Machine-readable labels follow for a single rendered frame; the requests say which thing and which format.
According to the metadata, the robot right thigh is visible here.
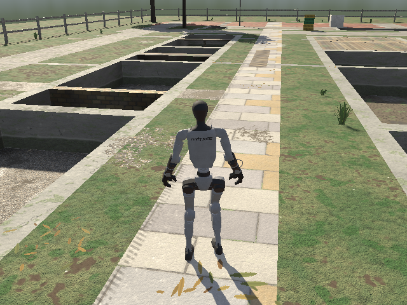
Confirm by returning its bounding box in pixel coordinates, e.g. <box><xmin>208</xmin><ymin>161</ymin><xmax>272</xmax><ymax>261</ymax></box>
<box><xmin>209</xmin><ymin>176</ymin><xmax>225</xmax><ymax>214</ymax></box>

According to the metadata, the right robot foot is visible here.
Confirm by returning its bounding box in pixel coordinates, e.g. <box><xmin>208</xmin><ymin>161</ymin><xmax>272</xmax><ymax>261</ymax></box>
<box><xmin>211</xmin><ymin>238</ymin><xmax>223</xmax><ymax>255</ymax></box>

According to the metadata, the robot left forearm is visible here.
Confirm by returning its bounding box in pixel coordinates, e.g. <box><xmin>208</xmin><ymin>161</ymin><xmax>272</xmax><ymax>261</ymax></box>
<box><xmin>164</xmin><ymin>154</ymin><xmax>177</xmax><ymax>177</ymax></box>

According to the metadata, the robot right upper arm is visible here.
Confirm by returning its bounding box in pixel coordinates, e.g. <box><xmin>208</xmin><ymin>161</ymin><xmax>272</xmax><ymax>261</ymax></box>
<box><xmin>214</xmin><ymin>127</ymin><xmax>234</xmax><ymax>161</ymax></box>

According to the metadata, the robot right hand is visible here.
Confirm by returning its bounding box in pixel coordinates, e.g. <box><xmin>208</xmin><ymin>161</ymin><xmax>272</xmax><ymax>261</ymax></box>
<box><xmin>229</xmin><ymin>171</ymin><xmax>244</xmax><ymax>185</ymax></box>

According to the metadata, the robot left hand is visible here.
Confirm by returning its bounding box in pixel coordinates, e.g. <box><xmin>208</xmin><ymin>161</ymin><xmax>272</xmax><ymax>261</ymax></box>
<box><xmin>162</xmin><ymin>173</ymin><xmax>177</xmax><ymax>187</ymax></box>

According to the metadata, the robot left upper arm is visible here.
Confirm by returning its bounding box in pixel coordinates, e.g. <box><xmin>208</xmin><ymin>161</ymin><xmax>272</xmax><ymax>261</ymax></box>
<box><xmin>171</xmin><ymin>129</ymin><xmax>188</xmax><ymax>164</ymax></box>

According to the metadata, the robot right forearm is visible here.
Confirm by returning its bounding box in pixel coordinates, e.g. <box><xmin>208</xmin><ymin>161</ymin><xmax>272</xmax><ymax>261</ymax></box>
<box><xmin>228</xmin><ymin>152</ymin><xmax>241</xmax><ymax>174</ymax></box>

